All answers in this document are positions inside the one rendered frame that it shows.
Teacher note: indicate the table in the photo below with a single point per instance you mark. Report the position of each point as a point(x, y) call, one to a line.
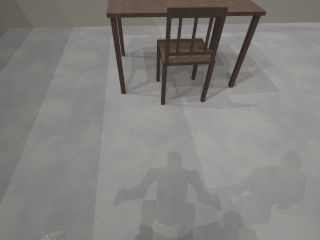
point(117, 9)

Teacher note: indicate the chair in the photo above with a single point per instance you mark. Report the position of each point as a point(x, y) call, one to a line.
point(191, 51)

